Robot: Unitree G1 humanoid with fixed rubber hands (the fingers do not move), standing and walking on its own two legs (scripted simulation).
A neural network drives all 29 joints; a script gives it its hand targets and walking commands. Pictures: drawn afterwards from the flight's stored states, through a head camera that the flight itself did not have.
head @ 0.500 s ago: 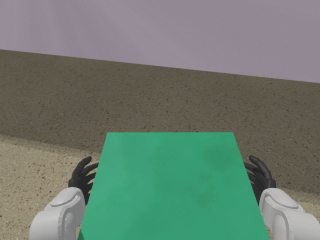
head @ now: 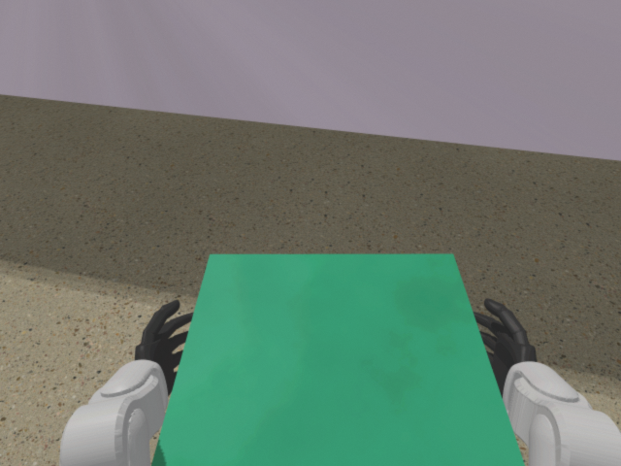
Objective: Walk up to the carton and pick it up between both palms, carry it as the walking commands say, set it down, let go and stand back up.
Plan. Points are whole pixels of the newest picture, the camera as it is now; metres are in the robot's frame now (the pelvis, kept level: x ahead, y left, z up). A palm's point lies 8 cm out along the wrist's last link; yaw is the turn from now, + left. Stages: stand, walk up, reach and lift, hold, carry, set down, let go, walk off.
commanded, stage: carry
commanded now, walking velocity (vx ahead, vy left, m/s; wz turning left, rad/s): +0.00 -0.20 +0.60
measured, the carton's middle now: (330, 393) +0.24 -0.01 +0.00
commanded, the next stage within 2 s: none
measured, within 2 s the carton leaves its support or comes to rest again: neither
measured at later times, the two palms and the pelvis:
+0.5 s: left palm (172, 397) +0.22 +0.18 +0.04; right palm (503, 346) +0.27 -0.21 +0.07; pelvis +0.01 -0.04 -0.02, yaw +8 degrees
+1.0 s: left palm (136, 450) +0.16 +0.20 +0.05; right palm (450, 309) +0.32 -0.16 +0.07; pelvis +0.02 -0.08 -0.02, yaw +23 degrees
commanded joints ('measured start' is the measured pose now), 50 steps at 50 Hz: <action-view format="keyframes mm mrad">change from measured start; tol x16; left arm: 1 -409 -734 -775 -227 -228 -15 -58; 50 -401 -767 -847 -279 -237 -11 -47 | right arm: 1 -434 764 797 -242 239 -23 47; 50 -352 756 775 -260 218 -29 64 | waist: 1 7 6 -204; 19 10 -133 -188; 26 3 333 -207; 31 22 -298 -236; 44 8 -109 -205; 47 -26 398 -177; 50 -20 152 -157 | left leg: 1 36 136 -149 -115 122 15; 13 -97 110 -119 58 155 9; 20 -153 50 -12 208 -120 9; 27 -46 261 -413 -23 379 105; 29 -153 144 -217 105 288 27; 32 -387 56 -1 533 -326 -28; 44 -114 13 89 174 -122 23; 48 310 448 -762 -112 721 278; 50 274 363 -533 -103 654 212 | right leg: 1 171 -86 104 -91 -2 26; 19 220 -218 95 -76 20 -78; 26 31 -4 27 236 -206 35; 31 398 -308 226 -125 265 -108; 44 301 -238 -59 12 291 -100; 46 40 -166 -64 274 100 1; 47 -263 -37 -27 459 -354 58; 50 -334 5 195 635 -390 65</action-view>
